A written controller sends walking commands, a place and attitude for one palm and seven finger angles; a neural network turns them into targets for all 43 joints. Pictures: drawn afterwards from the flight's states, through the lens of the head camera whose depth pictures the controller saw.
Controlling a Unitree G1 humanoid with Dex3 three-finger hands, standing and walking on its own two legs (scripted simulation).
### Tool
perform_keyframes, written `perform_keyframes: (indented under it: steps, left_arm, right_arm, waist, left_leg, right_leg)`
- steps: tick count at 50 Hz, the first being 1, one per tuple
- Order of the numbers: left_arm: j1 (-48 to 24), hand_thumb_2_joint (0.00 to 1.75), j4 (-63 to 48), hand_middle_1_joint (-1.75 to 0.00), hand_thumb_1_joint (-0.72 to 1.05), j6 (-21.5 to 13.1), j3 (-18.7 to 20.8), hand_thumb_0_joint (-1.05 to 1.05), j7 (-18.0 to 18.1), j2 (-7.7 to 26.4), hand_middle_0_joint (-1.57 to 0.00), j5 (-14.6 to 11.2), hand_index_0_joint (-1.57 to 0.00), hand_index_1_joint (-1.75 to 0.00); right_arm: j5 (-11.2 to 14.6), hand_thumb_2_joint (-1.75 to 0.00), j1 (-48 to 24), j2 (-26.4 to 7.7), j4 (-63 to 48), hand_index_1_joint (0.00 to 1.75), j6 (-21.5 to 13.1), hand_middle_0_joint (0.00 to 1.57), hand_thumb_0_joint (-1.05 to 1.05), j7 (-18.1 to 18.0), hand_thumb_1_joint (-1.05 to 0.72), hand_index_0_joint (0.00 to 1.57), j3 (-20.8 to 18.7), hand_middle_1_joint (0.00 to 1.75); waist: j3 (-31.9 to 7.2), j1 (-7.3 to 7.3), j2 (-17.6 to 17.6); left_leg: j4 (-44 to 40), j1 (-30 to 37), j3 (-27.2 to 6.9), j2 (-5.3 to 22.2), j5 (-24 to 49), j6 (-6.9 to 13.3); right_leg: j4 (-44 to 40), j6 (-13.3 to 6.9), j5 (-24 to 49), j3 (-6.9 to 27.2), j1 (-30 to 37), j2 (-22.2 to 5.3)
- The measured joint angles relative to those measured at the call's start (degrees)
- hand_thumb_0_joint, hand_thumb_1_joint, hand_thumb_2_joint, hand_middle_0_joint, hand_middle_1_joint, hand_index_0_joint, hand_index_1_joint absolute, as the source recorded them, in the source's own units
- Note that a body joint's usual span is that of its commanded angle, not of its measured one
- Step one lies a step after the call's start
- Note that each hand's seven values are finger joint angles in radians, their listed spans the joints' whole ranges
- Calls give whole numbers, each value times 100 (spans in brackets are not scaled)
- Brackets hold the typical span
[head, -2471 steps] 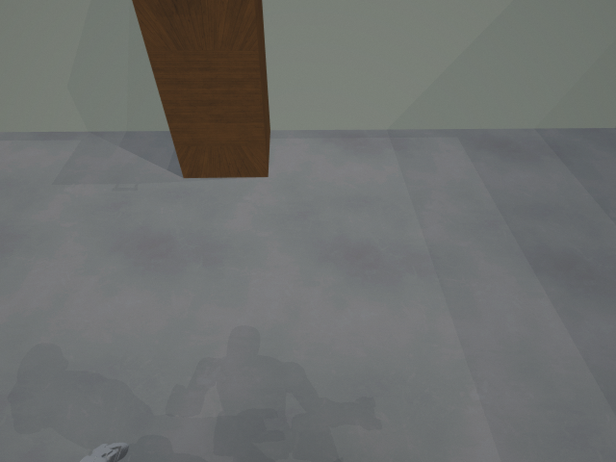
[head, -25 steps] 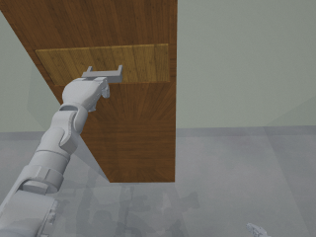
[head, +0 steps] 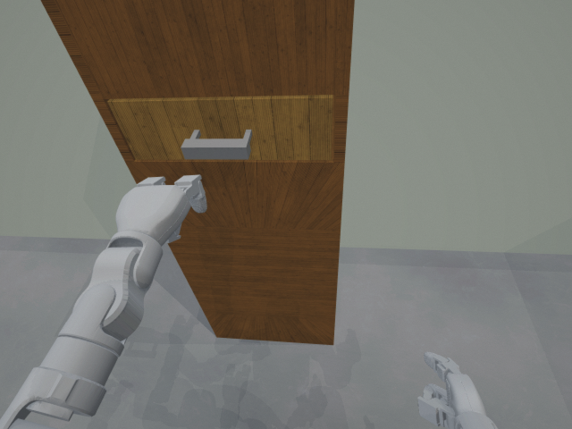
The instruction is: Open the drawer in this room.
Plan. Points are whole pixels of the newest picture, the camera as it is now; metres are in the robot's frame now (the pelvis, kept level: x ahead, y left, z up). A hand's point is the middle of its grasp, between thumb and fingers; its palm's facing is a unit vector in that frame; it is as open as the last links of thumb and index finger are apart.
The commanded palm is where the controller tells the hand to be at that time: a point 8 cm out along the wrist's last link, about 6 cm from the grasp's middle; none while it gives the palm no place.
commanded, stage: pull the drawer open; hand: left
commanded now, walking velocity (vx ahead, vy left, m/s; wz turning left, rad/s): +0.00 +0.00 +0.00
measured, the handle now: (219, 141) +0.53 +0.18 +0.13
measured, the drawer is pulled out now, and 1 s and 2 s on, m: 0.00 0.00 0.00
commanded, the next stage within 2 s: none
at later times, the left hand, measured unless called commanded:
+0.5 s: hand (160, 270) +0.28 +0.20 +0.12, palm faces +0.06 -0.08 -1.00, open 4.8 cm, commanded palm +0.24 +0.20 +0.17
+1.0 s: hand (148, 304) +0.23 +0.19 +0.11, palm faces +0.07 -0.08 -0.99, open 4.8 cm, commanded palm +0.19 +0.20 +0.17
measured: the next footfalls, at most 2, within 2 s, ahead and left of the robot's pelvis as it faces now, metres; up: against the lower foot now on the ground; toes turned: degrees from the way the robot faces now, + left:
none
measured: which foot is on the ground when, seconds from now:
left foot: down 0.00-1.00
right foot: down 0.00-1.00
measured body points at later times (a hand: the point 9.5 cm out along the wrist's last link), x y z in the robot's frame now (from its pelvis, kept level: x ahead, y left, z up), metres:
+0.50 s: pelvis -0.01 -0.01 +0.00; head -0.02 -0.05 +0.45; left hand +0.27 +0.20 +0.17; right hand +0.21 -0.20 -0.10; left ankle -0.02 +0.12 -0.74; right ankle +0.00 -0.12 -0.74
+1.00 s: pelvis -0.03 -0.02 +0.00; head -0.04 -0.07 +0.45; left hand +0.22 +0.20 +0.17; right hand +0.20 -0.21 -0.10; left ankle -0.02 +0.12 -0.74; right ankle +0.00 -0.12 -0.74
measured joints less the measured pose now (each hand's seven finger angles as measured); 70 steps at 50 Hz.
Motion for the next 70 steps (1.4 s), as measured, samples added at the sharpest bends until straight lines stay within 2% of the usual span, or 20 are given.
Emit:
perform_keyframes:
  steps: [7,13,21,26,32,43,54,61,70]
  left_arm:
    - [565,90,-880,-135,88,-190,-50,0,161,0,-42,-2,-42,-135]
    - [824,90,-1236,-135,88,73,-82,0,303,-76,-42,45,-42,-135]
    - [1163,90,-1481,-135,88,327,-88,0,121,-64,-41,20,-42,-135]
    - [1373,90,-1614,-135,88,147,-28,0,72,-2,-41,-12,-42,-135]
    - [1630,90,-1829,-135,88,-29,70,0,194,1,-42,-30,-42,-135]
    - [1957,90,-1979,-135,88,17,173,0,236,35,-41,-56,-42,-135]
    - [2321,90,-2245,-135,88,-199,339,0,266,100,-42,-116,-42,-135]
    - [2841,90,-2701,-135,88,-150,484,0,258,92,-41,-169,-42,-135]
    - [3614,90,-3436,-135,88,-196,430,0,393,24,-42,-113,-42,-135]
  right_arm:
    - [-75,-90,-1,11,28,30,-83,20,2,61,-91,20,-52,30]
    - [-78,-90,-52,30,123,30,-14,20,2,162,-91,20,-22,30]
    - [-78,-90,-89,60,105,30,83,20,2,189,-91,20,87,30]
    - [-99,-90,-83,49,90,30,32,20,2,156,-91,20,101,30]
    - [-110,-90,-51,3,110,30,-66,20,2,161,-91,20,48,30]
    - [-111,-90,-67,-27,131,30,-139,20,2,164,-91,20,49,30]
    - [-142,-90,-62,25,125,30,-232,20,2,144,-91,20,78,30]
    - [-165,-90,-19,-3,82,30,-255,20,2,203,-91,20,64,30]
    - [-200,-90,-29,-10,-5,30,-267,20,2,279,-91,20,53,30]
  waist:
    - [53,154,17]
    - [45,200,91]
    - [93,169,138]
    - [142,165,123]
    - [168,190,135]
    - [220,205,182]
    - [242,214,190]
    - [232,241,191]
    - [219,310,199]
  left_leg:
    - [-2,62,-55,-7,3,-5]
    - [-65,124,-55,-22,55,-4]
    - [-162,274,-39,-12,137,-19]
    - [-178,322,-43,13,175,-44]
    - [-177,341,-58,41,209,-72]
    - [-197,374,-81,67,278,-104]
    - [-177,395,-76,82,277,-112]
    - [-143,413,-66,71,240,-94]
    - [-50,412,-64,51,170,-60]
  right_leg:
    - [-61,2,15,-54,112,-7]
    - [-98,5,53,-54,164,-20]
    - [-128,-17,103,-37,273,-5]
    - [-129,-45,131,-42,313,21]
    - [-131,-74,162,-56,336,48]
    - [-126,-108,208,-77,363,74]
    - [-119,-115,217,-70,385,90]
    - [-114,-94,200,-57,414,79]
    - [-96,-55,173,-52,450,57]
